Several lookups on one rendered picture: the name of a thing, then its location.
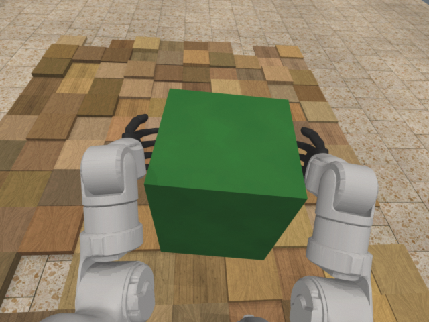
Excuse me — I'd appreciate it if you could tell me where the carton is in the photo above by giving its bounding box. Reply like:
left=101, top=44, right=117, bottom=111
left=144, top=89, right=308, bottom=260

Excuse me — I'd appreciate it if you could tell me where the right robot forearm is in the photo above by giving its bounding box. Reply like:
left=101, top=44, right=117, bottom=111
left=304, top=153, right=379, bottom=317

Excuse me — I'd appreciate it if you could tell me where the robot left hand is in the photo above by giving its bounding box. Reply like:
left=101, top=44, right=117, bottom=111
left=122, top=114, right=159, bottom=170

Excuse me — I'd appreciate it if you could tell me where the left robot forearm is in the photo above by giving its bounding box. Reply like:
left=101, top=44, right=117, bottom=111
left=75, top=138, right=146, bottom=310

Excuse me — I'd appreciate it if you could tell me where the robot right hand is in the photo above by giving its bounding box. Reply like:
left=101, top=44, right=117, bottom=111
left=296, top=127, right=328, bottom=177

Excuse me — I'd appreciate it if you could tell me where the left robot upper arm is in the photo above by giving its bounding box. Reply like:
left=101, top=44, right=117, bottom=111
left=39, top=261, right=155, bottom=322

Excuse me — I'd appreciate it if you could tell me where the right robot upper arm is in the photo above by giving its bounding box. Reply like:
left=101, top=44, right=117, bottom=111
left=290, top=276, right=373, bottom=322

